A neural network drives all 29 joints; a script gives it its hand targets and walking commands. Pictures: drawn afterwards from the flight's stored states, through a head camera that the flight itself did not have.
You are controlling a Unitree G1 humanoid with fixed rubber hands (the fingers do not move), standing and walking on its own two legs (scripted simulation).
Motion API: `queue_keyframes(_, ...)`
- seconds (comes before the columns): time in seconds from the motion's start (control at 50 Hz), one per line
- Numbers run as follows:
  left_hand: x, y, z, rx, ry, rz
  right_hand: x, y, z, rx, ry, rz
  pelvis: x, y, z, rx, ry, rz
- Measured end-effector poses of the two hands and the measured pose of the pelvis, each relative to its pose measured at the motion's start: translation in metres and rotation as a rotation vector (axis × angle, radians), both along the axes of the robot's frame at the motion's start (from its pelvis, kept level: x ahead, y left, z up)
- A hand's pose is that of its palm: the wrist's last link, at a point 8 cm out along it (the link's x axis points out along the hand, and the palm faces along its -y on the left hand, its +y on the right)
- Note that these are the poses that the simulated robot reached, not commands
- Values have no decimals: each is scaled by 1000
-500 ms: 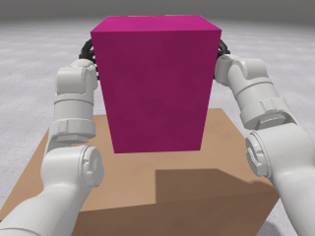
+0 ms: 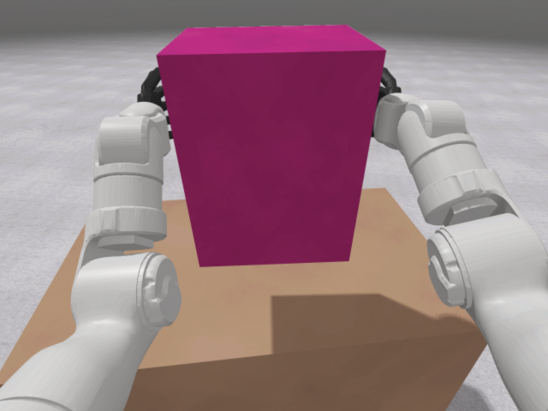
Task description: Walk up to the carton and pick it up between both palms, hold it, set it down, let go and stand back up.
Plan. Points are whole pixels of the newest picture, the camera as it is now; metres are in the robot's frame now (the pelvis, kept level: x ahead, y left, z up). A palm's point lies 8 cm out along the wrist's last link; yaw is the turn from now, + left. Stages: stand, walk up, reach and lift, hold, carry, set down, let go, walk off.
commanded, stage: hold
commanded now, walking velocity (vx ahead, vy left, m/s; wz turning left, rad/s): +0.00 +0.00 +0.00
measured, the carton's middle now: (271, 149) +0.37 +0.00 +0.28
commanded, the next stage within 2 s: none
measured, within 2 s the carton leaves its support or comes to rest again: neither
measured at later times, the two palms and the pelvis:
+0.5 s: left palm (156, 121) +0.38 +0.16 +0.32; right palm (383, 112) +0.38 -0.15 +0.33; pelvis +0.00 -0.01 +0.00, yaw +0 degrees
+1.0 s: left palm (157, 121) +0.37 +0.15 +0.32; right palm (388, 113) +0.37 -0.16 +0.33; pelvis +0.00 +0.00 +0.00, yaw +0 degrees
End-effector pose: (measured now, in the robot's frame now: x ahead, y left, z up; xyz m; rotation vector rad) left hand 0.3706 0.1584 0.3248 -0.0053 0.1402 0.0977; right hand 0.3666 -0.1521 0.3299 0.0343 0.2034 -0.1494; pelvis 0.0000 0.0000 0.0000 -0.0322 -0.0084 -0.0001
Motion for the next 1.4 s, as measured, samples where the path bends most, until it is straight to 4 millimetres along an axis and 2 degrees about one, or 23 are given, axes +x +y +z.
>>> queue_keyframes(0.34,5,-4,-6,2,19,-3,4,-4,-4,-2,19,-4,0,-1,0,0,5,-7)
queue_keyframes(0.56,7,0,-5,-22,12,11,10,0,-1,-21,14,11,2,-6,0,0,11,1)
queue_keyframes(0.8,6,-5,-14,-8,17,-4,5,-5,-8,-19,20,-1,3,-7,0,-2,-6,8)
queue_keyframes(1.12,3,-1,3,-20,5,3,2,-2,5,3,7,-1,-2,-4,0,2,8,-5)
queue_keyframes(1.4,4,3,-12,-6,18,-3,4,3,-4,-24,21,-1,-2,-3,0,-4,7,6)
